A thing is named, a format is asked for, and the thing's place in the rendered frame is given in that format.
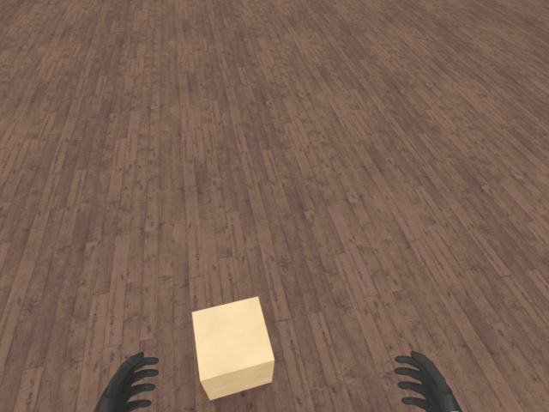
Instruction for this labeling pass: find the right robot hand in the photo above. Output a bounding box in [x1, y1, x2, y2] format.
[395, 350, 462, 412]

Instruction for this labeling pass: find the left robot hand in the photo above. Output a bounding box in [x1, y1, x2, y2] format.
[94, 352, 159, 412]

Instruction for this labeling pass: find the carton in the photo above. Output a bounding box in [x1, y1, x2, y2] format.
[192, 296, 275, 400]

